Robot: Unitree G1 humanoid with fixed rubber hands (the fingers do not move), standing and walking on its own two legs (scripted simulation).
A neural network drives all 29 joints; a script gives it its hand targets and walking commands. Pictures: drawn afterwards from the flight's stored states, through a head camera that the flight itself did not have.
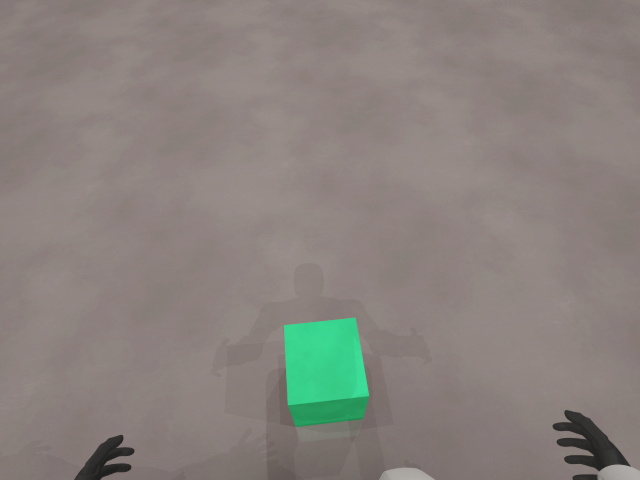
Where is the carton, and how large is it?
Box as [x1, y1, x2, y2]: [284, 318, 368, 426]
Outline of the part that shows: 355,318 284,325 288,406 295,426 362,418 368,397 368,392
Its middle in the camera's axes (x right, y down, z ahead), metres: +0.02 +0.39 +1.10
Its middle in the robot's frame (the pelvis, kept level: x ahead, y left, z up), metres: +0.43 +0.01 -0.64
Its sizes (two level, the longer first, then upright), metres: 0.210 0.200 0.250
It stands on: the floor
